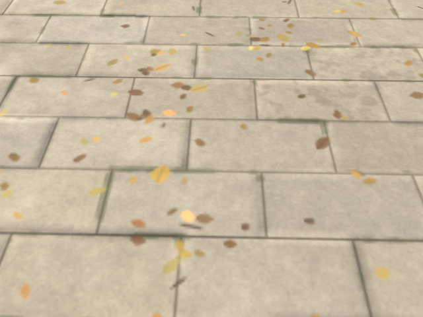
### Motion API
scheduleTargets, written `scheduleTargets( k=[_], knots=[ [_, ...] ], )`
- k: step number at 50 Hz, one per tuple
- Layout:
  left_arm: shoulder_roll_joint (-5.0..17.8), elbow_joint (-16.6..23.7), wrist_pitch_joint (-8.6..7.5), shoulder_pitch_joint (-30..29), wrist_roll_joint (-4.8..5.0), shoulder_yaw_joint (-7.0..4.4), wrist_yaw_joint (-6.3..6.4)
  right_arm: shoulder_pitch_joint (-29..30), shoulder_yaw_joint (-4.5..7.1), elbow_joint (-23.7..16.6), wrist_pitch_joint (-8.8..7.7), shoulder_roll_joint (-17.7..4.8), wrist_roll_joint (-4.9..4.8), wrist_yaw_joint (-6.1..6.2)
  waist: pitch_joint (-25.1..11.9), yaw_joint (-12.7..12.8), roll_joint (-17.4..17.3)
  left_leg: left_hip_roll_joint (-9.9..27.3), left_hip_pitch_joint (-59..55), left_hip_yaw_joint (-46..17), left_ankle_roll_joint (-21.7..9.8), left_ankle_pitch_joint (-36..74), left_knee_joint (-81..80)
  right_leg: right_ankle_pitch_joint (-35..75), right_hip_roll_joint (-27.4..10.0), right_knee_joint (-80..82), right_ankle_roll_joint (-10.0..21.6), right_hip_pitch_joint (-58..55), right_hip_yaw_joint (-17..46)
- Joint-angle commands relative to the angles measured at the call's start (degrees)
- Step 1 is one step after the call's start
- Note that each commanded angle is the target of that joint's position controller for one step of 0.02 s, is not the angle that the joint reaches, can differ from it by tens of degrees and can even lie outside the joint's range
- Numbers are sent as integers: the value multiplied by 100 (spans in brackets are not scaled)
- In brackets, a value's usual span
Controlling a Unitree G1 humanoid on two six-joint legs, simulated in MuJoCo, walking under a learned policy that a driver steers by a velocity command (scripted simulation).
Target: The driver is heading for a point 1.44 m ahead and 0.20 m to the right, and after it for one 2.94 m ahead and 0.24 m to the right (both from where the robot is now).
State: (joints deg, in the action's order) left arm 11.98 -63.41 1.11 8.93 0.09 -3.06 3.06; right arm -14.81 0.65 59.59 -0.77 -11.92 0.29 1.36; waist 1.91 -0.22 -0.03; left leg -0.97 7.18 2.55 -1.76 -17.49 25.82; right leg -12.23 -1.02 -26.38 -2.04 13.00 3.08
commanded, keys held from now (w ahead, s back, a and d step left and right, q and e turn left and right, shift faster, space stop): shift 0.42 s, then w+shift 0.58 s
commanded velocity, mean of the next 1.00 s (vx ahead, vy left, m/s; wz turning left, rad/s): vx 0.36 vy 0.00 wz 0.00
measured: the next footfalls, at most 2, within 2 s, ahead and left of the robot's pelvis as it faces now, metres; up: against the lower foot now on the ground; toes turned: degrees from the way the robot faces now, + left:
right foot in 0.76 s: +0.17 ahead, -0.18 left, +0.00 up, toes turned -5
left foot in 1.24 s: +0.63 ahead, +0.00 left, +0.00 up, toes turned +4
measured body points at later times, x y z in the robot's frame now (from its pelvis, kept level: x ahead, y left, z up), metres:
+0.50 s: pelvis +0.01 +0.00 +0.00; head +0.01 +0.00 +0.45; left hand +0.03 +0.25 -0.16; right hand -0.01 -0.24 -0.15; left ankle -0.04 +0.10 -0.74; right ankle +0.01 -0.13 -0.73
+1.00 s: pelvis +0.22 -0.10 +0.00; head +0.22 -0.10 +0.45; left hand +0.15 +0.14 -0.14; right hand +0.37 -0.34 -0.12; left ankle +0.28 +0.05 -0.65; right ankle +0.13 -0.17 -0.74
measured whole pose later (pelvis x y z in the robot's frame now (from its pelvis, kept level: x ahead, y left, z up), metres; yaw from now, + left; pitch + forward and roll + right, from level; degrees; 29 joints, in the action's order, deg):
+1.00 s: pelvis +0.22 -0.10 +0.00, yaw +0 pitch +2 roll -1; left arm 9.7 -62.6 -6.4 27.0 -1.4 -2.0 -0.7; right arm -7.7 2.6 49.2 -2.8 -13.6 2.4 -3.7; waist -3.1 2.3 -2.4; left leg 6.6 41.0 1.0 -3.5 -5.3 65.6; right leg -15.9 3.5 -15.0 3.5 1.6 -5.8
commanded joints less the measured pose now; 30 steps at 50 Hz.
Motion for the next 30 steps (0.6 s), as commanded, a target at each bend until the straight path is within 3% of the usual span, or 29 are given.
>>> scheduleTargets(
  k=[1,21,22,23,24,25,26,27,28,30],
  knots=[
    [582,81,-43,39,1,-68,18,-280,90,-92,-37,-555,0,17,-16,4,-28,340,561,-346,-56,905,-632,1027,-79,216,224,-409,55],
    [499,-184,-48,292,14,32,33,-672,57,105,-27,-416,-9,22,68,6,-26,308,546,-352,-74,959,-669,929,-81,266,192,-293,5],
    [428,-252,-39,448,32,42,39,-881,96,191,-8,-491,-34,45,-184,-39,-156,283,386,-397,-178,-406,-816,-158,161,-9,203,-272,-298],
    [486,-207,-53,404,91,5,28,-986,208,170,12,-812,-125,75,-21,-131,-498,563,373,-905,-465,-2267,-1101,-1510,432,-626,224,264,-637],
    [551,26,-130,-21,95,-11,-16,-1250,317,158,-11,-1123,-195,90,357,-334,-904,1338,335,-1980,-892,-3688,-1692,-1829,395,-1446,259,1180,-750],
    [513,364,-253,-556,145,14,-88,-1247,419,105,-94,-1372,-198,113,859,-453,-1248,2265,415,-3127,-1350,-3978,-2313,-1551,-69,-2390,367,2066,-470],
    [518,533,-376,-807,195,-9,-151,-1036,371,-12,-224,-1166,-100,116,1155,-347,-930,2522,210,-3448,-1479,-3339,-2439,-1422,-381,-3062,428,2827,-150],
    [500,523,-491,-665,189,-32,-208,-859,321,-97,-335,-918,-75,98,1085,-182,-638,2406,-193,-3149,-1352,-2646,-2278,-1134,-563,-3340,485,3303,-17],
    [464,503,-600,-490,179,-47,-258,-771,307,-169,-396,-808,-113,65,859,-99,-495,2219,-485,-2739,-1188,-2123,-2129,-883,-669,-3269,513,3436,10],
    [475,528,-749,-507,182,-79,-307,-819,321,-248,-417,-804,-195,35,483,-143,-458,1759,-508,-1857,-887,-1382,-2058,-531,-620,-2278,431,2823,-250]
  ],
)
Over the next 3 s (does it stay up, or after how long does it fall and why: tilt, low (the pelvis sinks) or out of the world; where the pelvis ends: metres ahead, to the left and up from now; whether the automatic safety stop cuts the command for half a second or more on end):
stays up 2.07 -0.27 -0.02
